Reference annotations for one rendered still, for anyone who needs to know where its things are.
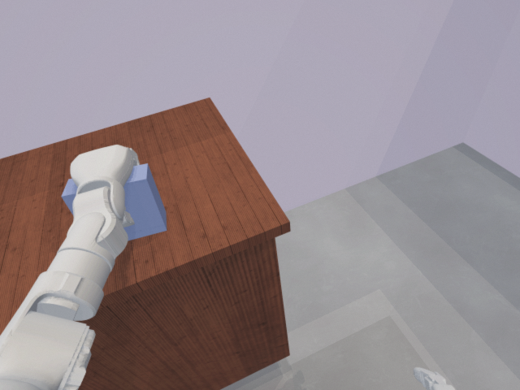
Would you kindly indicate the sponge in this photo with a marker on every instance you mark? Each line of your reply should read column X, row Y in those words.
column 142, row 202

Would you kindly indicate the left robot upper arm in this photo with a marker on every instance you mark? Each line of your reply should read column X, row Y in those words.
column 46, row 353

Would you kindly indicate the right robot hand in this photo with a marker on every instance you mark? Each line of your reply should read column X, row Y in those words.
column 430, row 380

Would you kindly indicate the left robot hand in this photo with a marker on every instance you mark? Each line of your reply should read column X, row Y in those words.
column 113, row 161

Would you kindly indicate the robot left forearm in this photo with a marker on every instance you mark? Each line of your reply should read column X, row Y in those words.
column 72, row 286

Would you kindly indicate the table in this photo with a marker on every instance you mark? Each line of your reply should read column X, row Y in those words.
column 197, row 307

